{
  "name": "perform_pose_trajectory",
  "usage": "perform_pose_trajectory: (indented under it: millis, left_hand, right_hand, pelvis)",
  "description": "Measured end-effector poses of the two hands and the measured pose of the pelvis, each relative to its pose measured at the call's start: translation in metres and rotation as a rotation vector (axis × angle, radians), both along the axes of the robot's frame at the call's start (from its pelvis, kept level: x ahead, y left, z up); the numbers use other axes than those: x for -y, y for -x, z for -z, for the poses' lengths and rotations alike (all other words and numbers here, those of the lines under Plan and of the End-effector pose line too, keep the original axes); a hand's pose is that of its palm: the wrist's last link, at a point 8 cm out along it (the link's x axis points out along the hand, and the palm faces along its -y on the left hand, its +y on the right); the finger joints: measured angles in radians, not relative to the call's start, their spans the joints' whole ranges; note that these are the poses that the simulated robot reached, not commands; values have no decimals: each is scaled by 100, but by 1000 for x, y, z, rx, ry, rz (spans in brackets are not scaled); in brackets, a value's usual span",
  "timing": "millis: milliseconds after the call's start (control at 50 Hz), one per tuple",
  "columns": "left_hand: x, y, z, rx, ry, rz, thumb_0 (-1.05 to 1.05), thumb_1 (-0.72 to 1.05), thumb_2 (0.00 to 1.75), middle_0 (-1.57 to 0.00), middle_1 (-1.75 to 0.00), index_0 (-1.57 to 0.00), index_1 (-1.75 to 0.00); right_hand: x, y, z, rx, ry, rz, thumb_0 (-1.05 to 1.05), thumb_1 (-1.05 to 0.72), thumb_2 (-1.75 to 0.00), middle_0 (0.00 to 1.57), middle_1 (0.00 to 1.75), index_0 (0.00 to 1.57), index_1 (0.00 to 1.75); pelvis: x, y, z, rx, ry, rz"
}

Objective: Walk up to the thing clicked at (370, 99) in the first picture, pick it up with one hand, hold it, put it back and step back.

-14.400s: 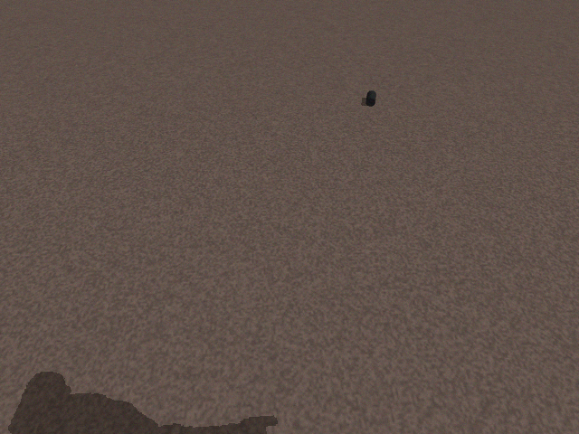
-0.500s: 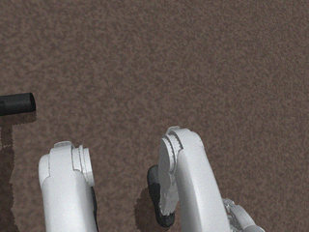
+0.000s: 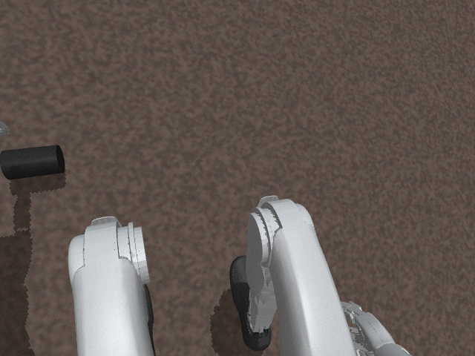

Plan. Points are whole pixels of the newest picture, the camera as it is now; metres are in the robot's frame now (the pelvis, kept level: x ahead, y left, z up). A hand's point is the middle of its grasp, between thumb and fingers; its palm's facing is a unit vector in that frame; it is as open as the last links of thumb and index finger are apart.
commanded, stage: rise first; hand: left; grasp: from above
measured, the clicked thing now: (34, 161) +0.46 +0.33 -0.30
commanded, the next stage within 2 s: approach in 0.54 s
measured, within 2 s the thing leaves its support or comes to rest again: neither
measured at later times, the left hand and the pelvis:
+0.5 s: hand out of the picture +0.41 +0.36 -0.17, palm faces -0.45 -0.09 -0.89, open 11.8 cm; pelvis +0.00 +0.00 +0.00, yaw +0 degrees
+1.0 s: hand (25, 151) +0.45 +0.30 -0.18, palm faces -0.41 -0.07 -0.91, open 12.4 cm; pelvis +0.00 +0.00 -0.01, yaw +0 degrees
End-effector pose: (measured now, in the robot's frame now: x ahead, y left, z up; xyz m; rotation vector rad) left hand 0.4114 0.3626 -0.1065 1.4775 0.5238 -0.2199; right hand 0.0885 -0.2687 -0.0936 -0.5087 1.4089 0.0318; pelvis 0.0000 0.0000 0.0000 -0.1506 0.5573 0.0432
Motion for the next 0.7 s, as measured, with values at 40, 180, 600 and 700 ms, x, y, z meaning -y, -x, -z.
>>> perform_pose_trajectory:
  millis: [40, 180, 600, 700]
  left_hand:
    - [1, 1, 1, -3, 1, 0, 0, -24, 77, -40, -69, -37, -72]
    - [2, 1, 6, 6, 6, -1, 0, -22, 76, -41, -68, -39, -71]
    - [-1, -4, 6, -7, -8, -9, 0, -14, 68, -46, -65, -45, -66]
    - [0, -4, 7, 0, -3, -6, 0, -14, 68, -46, -64, -45, -65]
  right_hand:
    - [1, 0, 0, 2, 1, -4, 0, -91, -90, 20, 30, 20, 30]
    - [3, 5, 1, -6, 12, -11, 0, -91, -90, 20, 30, 20, 30]
    - [-4, 8, 2, -16, -4, 3, 0, -91, -90, 20, 30, 20, 30]
    - [-1, 5, 3, -3, 0, -8, 0, -91, -90, 20, 30, 20, 30]
  pelvis:
    - [0, 1, 0, 4, -1, 0]
    - [1, 3, 4, 13, -2, 2]
    - [-1, -1, 3, -2, 1, 0]
    - [0, 1, 5, 10, 1, 0]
